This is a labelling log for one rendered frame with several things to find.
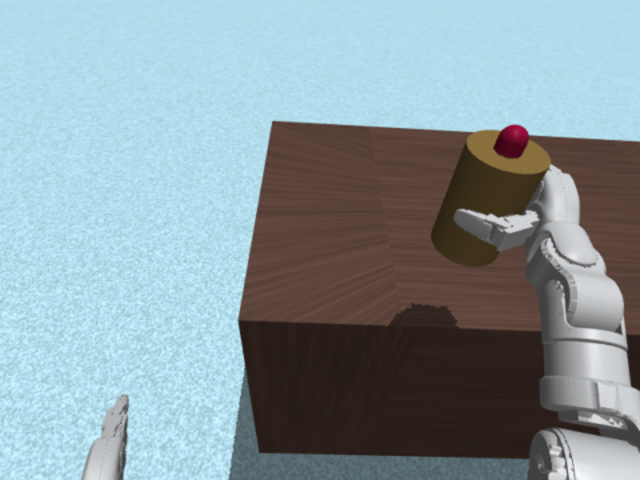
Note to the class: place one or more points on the bottle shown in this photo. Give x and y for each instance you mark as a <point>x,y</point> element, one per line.
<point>498,172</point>

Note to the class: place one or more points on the right robot arm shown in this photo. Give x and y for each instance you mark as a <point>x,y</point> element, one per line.
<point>587,379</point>

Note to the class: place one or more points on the right robot hand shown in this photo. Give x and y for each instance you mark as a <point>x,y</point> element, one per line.
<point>555,199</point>

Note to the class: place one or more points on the left robot hand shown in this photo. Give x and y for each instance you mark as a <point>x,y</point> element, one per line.
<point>107,456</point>

